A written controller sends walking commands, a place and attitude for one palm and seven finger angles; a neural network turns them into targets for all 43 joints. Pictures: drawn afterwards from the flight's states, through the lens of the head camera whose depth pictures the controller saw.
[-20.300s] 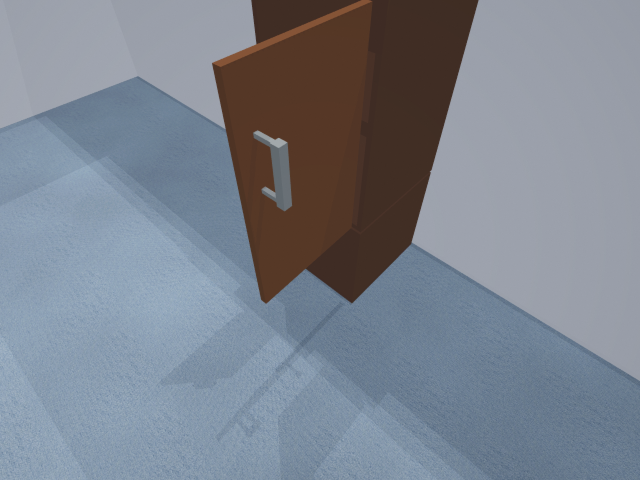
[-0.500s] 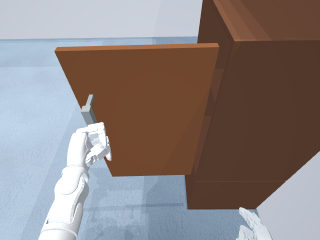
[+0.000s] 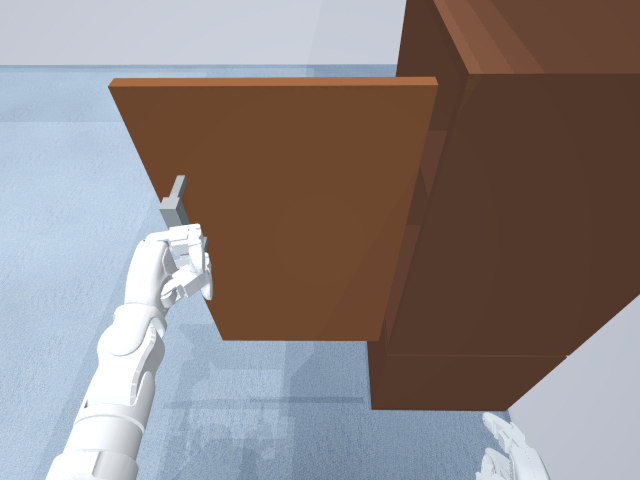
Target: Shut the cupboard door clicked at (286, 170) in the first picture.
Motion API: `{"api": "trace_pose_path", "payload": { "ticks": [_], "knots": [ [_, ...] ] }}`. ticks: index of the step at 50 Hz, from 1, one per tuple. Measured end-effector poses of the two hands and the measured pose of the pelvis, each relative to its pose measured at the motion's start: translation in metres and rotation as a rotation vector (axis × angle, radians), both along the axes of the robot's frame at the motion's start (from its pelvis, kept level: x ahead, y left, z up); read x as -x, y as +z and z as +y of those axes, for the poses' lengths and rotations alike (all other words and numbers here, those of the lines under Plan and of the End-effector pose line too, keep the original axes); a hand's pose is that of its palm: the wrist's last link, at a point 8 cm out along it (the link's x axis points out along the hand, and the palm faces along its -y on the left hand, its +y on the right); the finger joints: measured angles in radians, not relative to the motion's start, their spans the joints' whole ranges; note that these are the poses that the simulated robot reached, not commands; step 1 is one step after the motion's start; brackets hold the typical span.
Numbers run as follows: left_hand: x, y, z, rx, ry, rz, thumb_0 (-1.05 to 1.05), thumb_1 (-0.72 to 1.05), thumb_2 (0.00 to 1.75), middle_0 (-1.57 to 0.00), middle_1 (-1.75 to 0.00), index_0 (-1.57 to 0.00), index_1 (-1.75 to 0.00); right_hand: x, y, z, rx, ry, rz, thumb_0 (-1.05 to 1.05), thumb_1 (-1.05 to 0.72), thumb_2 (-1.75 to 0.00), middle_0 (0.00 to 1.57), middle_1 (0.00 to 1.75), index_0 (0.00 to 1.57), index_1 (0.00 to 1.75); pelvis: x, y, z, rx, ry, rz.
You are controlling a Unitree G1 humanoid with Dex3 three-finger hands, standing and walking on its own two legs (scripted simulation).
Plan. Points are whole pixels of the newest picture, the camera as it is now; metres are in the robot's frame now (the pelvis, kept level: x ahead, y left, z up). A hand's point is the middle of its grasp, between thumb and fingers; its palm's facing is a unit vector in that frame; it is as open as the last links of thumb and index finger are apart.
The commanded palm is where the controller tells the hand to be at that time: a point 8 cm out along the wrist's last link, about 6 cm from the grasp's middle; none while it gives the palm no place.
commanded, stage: push the door shut along its arc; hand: left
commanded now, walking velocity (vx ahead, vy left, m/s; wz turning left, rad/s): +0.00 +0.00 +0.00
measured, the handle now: (189, 228) +0.42 +0.19 +0.09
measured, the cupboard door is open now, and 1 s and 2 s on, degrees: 90 68 54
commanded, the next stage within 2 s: pull the fist back off the door in 1.64 s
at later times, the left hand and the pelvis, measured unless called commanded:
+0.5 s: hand (211, 234) +0.41 +0.16 +0.09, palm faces -0.14 -0.99 -0.05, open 3.2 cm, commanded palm +0.41 +0.19 +0.09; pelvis -0.01 +0.01 -0.01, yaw +1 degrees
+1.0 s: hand (243, 208) +0.46 +0.12 +0.09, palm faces -0.31 -0.95 -0.05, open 3.1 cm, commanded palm +0.47 +0.16 +0.09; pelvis -0.02 +0.03 -0.02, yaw +0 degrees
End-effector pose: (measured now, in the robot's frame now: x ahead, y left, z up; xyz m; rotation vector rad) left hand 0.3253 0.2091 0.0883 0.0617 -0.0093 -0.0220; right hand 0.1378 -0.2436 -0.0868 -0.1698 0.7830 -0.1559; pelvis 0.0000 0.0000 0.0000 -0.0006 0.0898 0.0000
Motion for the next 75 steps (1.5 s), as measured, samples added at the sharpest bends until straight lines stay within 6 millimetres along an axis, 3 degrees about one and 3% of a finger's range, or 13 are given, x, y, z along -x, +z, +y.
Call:
{"api": "trace_pose_path", "payload": {
  "ticks": [17,36,46,58,67,75],
  "knots": [
    [-0.048,0.002,0.011,0.006,-0.069,0.024,0.02,0.90,0.90,-1.33,-1.50,-1.34,-1.50,0.051,-0.018,-0.007,0.026,-0.042,0.174,0.01,-0.90,-0.90,0.20,0.30,0.20,0.30,0.008,-0.003,0.006,0.010,0.016,0.040],
    [-0.097,0.000,0.001,0.010,-0.176,0.041,0.02,0.90,0.90,-1.30,-1.50,-1.32,-1.50,0.100,-0.029,0.005,0.042,-0.089,0.287,0.01,-0.90,-0.90,0.20,0.30,0.20,0.30,0.017,-0.012,0.022,0.025,0.013,0.099],
    [-0.118,0.000,-0.012,0.005,-0.235,0.048,0.02,0.90,0.90,-1.30,-1.50,-1.29,-1.50,0.126,-0.034,0.008,0.050,-0.113,0.353,0.00,-0.90,-0.90,0.20,0.30,0.20,0.30,0.019,-0.018,0.027,0.032,0.011,0.134],
    [-0.157,0.007,-0.058,0.040,-0.331,0.054,0.02,0.90,0.90,-1.30,-1.50,-1.29,-1.50,0.153,-0.034,0.005,0.051,-0.181,0.395,0.00,-0.90,-0.90,0.20,0.30,0.20,0.30,0.016,-0.022,0.025,0.028,-0.018,0.180],
    [-0.169,0.007,-0.055,0.018,-0.353,0.065,-0.01,0.83,0.91,-1.29,-1.50,-1.29,-1.50,0.178,-0.037,0.001,0.038,-0.214,0.487,0.00,-0.90,-0.90,0.20,0.30,0.20,0.30,0.013,-0.024,0.018,0.028,-0.023,0.202],
    [-0.173,0.008,-0.058,0.012,-0.380,0.086,-0.02,0.85,0.94,-1.29,-1.50,-1.30,-1.50,0.179,-0.040,-0.009,0.070,-0.192,0.527,0.00,-0.90,-0.90,0.20,0.30,0.20,0.30,0.016,-0.027,0.013,0.039,0.000,0.218]
  ]
}}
